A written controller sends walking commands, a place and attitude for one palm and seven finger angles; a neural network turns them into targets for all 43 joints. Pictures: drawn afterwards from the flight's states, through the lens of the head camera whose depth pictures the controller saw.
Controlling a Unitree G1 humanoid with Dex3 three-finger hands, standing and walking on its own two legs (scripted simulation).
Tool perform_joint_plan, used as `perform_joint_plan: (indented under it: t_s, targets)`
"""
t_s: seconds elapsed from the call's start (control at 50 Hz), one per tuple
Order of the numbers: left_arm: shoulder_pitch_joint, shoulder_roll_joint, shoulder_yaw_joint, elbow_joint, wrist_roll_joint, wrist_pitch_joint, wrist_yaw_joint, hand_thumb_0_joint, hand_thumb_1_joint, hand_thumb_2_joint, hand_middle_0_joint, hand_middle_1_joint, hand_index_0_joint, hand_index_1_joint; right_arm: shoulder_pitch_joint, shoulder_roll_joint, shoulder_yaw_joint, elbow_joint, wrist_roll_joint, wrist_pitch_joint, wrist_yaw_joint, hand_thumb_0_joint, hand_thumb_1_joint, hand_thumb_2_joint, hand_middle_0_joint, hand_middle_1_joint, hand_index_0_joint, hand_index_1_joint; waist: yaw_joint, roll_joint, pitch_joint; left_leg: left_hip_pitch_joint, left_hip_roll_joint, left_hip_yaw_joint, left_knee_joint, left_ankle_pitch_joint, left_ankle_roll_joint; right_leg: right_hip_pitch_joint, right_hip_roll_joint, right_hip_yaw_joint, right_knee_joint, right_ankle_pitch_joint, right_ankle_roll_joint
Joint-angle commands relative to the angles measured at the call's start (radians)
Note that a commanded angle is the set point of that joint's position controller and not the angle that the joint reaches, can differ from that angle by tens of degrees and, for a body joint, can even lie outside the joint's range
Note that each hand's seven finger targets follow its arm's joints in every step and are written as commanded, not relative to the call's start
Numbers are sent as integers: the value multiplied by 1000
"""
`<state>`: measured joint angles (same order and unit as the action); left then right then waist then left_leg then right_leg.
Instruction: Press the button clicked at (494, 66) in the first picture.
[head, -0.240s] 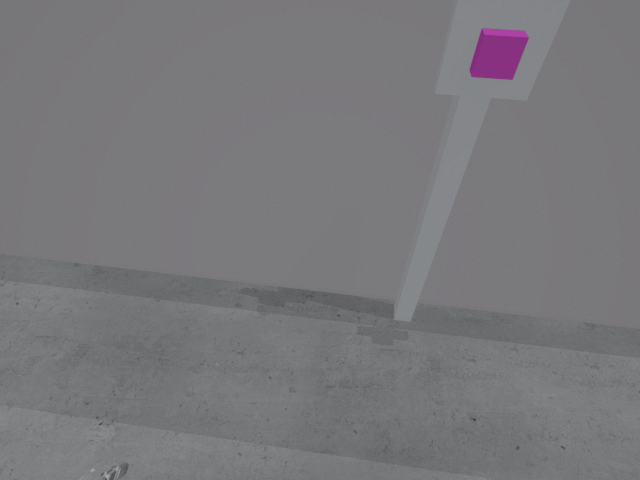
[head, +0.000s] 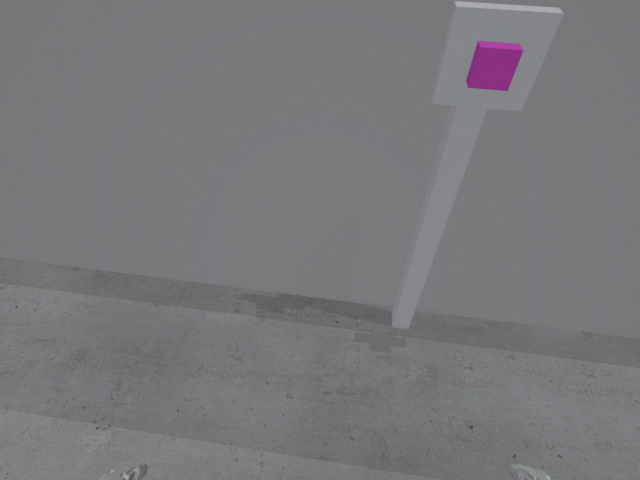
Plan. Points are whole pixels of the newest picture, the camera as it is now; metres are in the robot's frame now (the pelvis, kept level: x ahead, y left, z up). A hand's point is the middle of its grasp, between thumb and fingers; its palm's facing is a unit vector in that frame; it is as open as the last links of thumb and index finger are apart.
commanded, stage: stand and wait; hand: left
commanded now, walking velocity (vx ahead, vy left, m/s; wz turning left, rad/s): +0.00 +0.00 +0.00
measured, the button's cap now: (492, 65) +0.75 -0.25 +0.20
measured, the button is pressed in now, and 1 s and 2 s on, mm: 0 0 0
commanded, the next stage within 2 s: look at it before walking up in 0.82 s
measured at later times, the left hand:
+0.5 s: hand out of the picture +0.05 +0.24 -0.15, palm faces -0.02 -0.94 -0.35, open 7.3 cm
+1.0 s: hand out of the picture +0.05 +0.23 -0.15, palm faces -0.03 -0.94 -0.33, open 7.3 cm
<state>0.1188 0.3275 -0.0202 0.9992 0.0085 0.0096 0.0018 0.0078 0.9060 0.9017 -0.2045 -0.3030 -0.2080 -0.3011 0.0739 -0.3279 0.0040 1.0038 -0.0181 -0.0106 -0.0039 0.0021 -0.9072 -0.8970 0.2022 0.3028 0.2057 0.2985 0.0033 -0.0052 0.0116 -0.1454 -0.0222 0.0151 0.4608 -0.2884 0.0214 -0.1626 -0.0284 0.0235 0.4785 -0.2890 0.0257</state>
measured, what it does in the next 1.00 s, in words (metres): stands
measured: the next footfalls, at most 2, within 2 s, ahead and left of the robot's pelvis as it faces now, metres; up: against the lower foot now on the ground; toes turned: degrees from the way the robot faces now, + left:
none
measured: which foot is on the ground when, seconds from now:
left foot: down 0.00-1.00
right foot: down 0.00-1.00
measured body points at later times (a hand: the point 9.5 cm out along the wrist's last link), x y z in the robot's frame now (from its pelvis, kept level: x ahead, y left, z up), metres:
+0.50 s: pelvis -0.02 -0.01 +0.01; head -0.02 -0.01 +0.45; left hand +0.05 +0.29 -0.12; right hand +0.06 -0.31 -0.13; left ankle -0.02 +0.11 -0.74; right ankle -0.02 -0.14 -0.74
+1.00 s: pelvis -0.02 -0.01 +0.01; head -0.02 -0.02 +0.46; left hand +0.05 +0.28 -0.13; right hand +0.05 -0.31 -0.13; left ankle -0.02 +0.11 -0.74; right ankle -0.02 -0.14 -0.74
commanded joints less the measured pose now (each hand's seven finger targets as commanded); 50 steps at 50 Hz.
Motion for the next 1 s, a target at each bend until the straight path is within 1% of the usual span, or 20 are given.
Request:
perform_joint_plan:
  t_s: [0.0, 0.08, 0.12, 0.16, 0.22, 0.26, 0.32, 0.38, 0.48, 0.5, 0.54, 0.6, 0.66, 0.74, 0.8, 0.84, 0.9, 0.94, 0.98]
  targets:
    - [-41, 216, 59, -64, 4, -29, 16, 0, 900, 900, -200, -300, -200, -300, -44, -212, -52, -51, 3, -27, -15, 0, -900, -900, 200, 300, 200, 300, -4, 6, -74, 21, 129, -88, -76, 336, 20, 23, -88, 54, -53, 311, -55]
    - [-38, 216, 60, -52, 3, -30, 15, 0, 900, 900, -200, -300, -200, -300, -41, -211, -52, -39, 5, -26, -15, 0, -900, -900, 200, 300, 200, 300, -3, 2, -68, 20, 131, -91, -87, 306, 19, 27, -90, 60, -71, 292, -55]
    - [-36, 215, 59, -43, 3, -29, 13, 0, 900, 900, -200, -300, -200, -300, -41, -213, -50, -29, 5, -25, -14, 0, -900, -900, 200, 300, 200, 300, -2, 4, -58, 17, 131, -93, -100, 273, 18, 20, -90, 63, -83, 262, -54]
    - [-34, 218, 60, -37, 3, -30, 13, 0, 900, 900, -200, -300, -200, -300, -33, -212, -49, -21, 6, -26, -14, 0, -900, -900, 200, 300, 200, 300, -3, 2, -63, 17, 132, -95, -103, 273, 18, 30, -92, 65, -88, 266, -56]
    - [-29, 220, 58, -23, 1, -32, 12, 0, 900, 900, -200, -300, -200, -300, -33, -216, -48, -9, 7, -25, -14, 0, -900, -900, 200, 300, 200, 300, 0, 1, -50, 18, 131, -96, -109, 256, 16, 25, -95, 71, -102, 258, -56]
    - [-28, 223, 59, -15, 1, -33, 12, 0, 900, 900, -200, -300, -200, -300, -26, -216, -47, -1, 8, -25, -13, 0, -900, -900, 200, 300, 200, 300, -2, 0, -57, 18, 133, -96, -110, 248, 15, 31, -97, 73, -107, 257, -58]
    - [-31, 224, 57, -5, 0, -33, 12, 0, 900, 900, -200, -300, -200, -300, -19, -220, -45, 13, 9, -25, -13, 0, -900, -900, 200, 300, 200, 300, -2, -11, -54, 18, 134, -102, -122, 238, 13, 34, -96, 76, -114, 244, -57]
    - [-28, 225, 55, 4, 0, -34, 11, 0, 900, 900, -200, -300, -200, -300, -16, -222, -44, 23, 9, -25, -12, 0, -900, -900, 200, 300, 200, 300, 0, -8, -46, 19, 136, -102, -130, 226, 13, 28, -98, 75, -124, 231, -57]
    - [-31, 226, 54, 14, 1, -34, 10, 0, 900, 900, -200, -300, -200, -300, -13, -224, -42, 34, 9, -24, -10, 0, -900, -900, 200, 300, 200, 300, -1, -6, -21, 6, 135, -105, -144, 187, 10, 11, -95, 86, -143, 182, -57]
    - [-32, 226, 54, 15, 2, -33, 10, 0, 900, 900, -200, -300, -200, -300, -10, -222, -42, 37, 9, -23, -9, 0, -900, -900, 200, 300, 200, 300, -1, -13, -18, -1, 136, -107, -148, 171, 10, 10, -96, 84, -148, 163, -56]
    - [-27, 227, 55, 15, 2, -35, 9, 0, 900, 900, -200, -300, -200, -300, -9, -223, -42, 39, 9, -24, -9, 0, -900, -900, 200, 300, 200, 300, 0, -8, -26, 7, 136, -106, -146, 174, 9, 8, -97, 88, -152, 160, -57]
    - [-34, 225, 53, 17, 2, -34, 9, 0, 900, 900, -200, -300, -200, -300, -8, -222, -41, 43, 9, -24, -8, 0, -900, -900, 200, 300, 200, 300, -2, -3, -12, -2, 135, -109, -155, 153, 8, -3, -95, 91, -159, 132, -56]
    - [-33, 224, 54, 16, 3, -34, 8, 0, 900, 900, -200, -300, -200, -300, -6, -220, -42, 44, 9, -24, -8, 0, -900, -900, 200, 300, 200, 300, -1, -4, -12, -6, 135, -113, -157, 143, 9, -7, -93, 92, -162, 113, -55]
    - [-34, 224, 54, 16, 4, -35, 8, 0, 900, 900, -200, -300, -200, -300, -1, -221, -41, 45, 10, -25, -7, 0, -900, -900, 200, 300, 200, 300, -1, -14, -16, -5, 136, -114, -157, 150, 8, -8, -91, 90, -162, 116, -55]
    - [-32, 219, 55, 18, 4, -33, 7, 0, 900, 900, -200, -300, -200, -300, -4, -220, -41, 47, 8, -26, -7, 0, -900, -900, 200, 300, 200, 300, 0, 5, -16, -5, 137, -115, -162, 150, 8, -8, -92, 85, -159, 116, -53]
    - [-30, 219, 55, 17, 4, -34, 8, 0, 900, 900, -200, -300, -200, -300, 1, -222, -42, 45, 9, -27, -8, 0, -900, -900, 200, 300, 200, 300, 0, -4, -33, 5, 138, -118, -157, 171, 9, 2, -90, 86, -155, 139, -54]
    - [-30, 220, 53, 20, 3, -35, 8, 0, 900, 900, -200, -300, -200, -300, -3, -221, -40, 48, 10, -27, -8, 0, -900, -900, 200, 300, 200, 300, 0, 5, -32, 9, 140, -114, -157, 185, 8, 6, -93, 85, -154, 162, -53]
    - [-27, 221, 54, 19, 4, -36, 8, 0, 900, 900, -200, -300, -200, -300, -2, -220, -41, 47, 11, -26, -8, 0, -900, -900, 200, 300, 200, 300, 0, -13, -32, 10, 139, -113, -153, 189, 7, 7, -94, 84, -157, 168, -54]
    - [-29, 219, 54, 22, 4, -36, 8, 0, 900, 900, -200, -300, -200, -300, -3, -220, -41, 50, 10, -26, -9, 0, -900, -900, 200, 300, 200, 300, -2, -8, -32, 13, 139, -111, -155, 185, 6, 4, -95, 87, -159, 166, -54]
